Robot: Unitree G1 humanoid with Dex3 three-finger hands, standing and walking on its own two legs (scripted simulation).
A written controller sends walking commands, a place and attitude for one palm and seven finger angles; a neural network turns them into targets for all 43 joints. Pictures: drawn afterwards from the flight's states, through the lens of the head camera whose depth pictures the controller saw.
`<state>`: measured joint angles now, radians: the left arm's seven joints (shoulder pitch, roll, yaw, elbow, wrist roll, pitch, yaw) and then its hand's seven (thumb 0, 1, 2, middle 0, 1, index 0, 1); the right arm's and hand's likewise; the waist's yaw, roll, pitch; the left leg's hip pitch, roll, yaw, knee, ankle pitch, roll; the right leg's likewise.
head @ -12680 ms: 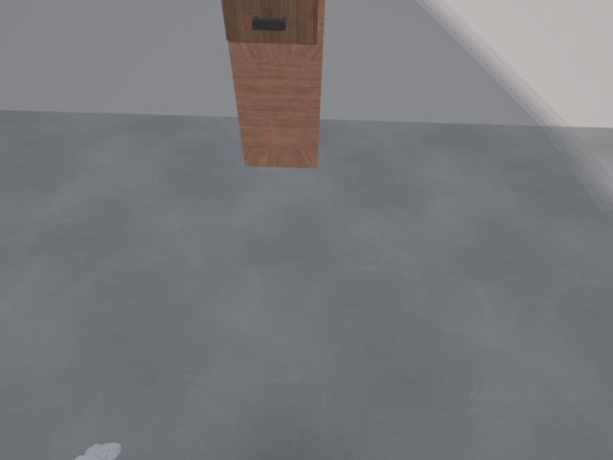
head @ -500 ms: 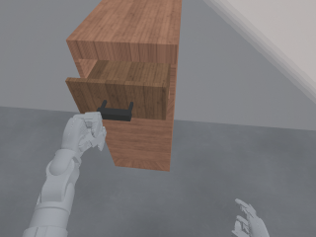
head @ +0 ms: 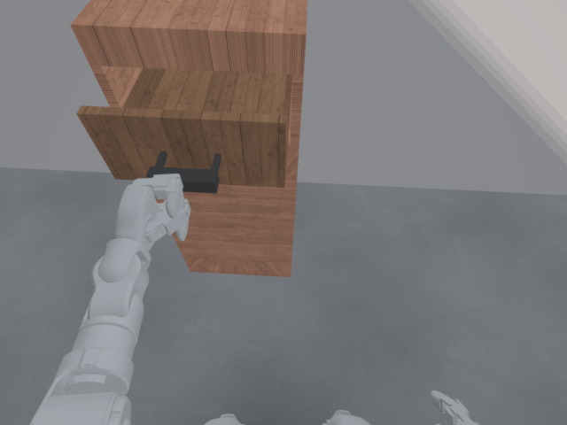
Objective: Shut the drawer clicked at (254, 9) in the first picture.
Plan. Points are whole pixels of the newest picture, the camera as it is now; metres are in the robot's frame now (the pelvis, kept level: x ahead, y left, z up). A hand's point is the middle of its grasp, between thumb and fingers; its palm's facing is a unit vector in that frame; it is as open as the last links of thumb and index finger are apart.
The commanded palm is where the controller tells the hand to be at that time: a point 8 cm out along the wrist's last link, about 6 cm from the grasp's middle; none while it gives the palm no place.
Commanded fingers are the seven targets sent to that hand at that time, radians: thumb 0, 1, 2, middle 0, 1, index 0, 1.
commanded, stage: bring the fist close to the handle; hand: left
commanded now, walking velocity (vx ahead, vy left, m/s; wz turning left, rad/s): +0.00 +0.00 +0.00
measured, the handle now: (186, 169) +0.51 +0.18 +0.03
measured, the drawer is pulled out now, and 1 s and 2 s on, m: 0.13 0.12 0.00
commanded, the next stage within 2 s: push the drawer shut in 0.76 s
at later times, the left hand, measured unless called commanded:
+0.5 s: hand (194, 211) +0.42 +0.15 +0.03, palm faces -0.06 -1.00 -0.03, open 3.2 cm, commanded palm +0.40 +0.21 +0.03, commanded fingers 0.00 0.90 0.90 -1.40 -1.60 -1.40 -1.60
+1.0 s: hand (193, 208) +0.43 +0.16 +0.03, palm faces -0.06 -1.00 -0.02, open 3.0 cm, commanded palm +0.42 +0.20 +0.03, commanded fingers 0.00 0.90 0.90 -1.40 -1.60 -1.40 -1.60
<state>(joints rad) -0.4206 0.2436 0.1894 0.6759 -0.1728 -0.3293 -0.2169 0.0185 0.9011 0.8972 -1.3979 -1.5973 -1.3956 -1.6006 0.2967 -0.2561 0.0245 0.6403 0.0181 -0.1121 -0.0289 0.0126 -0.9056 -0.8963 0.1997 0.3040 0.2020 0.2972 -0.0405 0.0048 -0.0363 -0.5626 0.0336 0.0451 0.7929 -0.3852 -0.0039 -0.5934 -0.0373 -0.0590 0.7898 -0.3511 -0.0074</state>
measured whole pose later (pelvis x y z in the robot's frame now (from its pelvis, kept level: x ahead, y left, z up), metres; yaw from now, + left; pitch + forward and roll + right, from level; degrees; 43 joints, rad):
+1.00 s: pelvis -0.01 +0.00 -0.04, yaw +0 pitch +17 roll -1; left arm -0.65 0.30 0.25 0.93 -0.14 -0.43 -0.23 -0.03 0.85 0.90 -1.40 -1.60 -1.40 -1.60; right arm 0.30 -0.25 0.02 0.62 0.01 -0.04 -0.02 0.01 -0.91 -0.90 0.20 0.30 0.20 0.30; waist -0.08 0.01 -0.09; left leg -0.86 0.05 0.02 1.03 -0.46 0.00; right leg -0.87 -0.03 -0.07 0.99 -0.41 -0.01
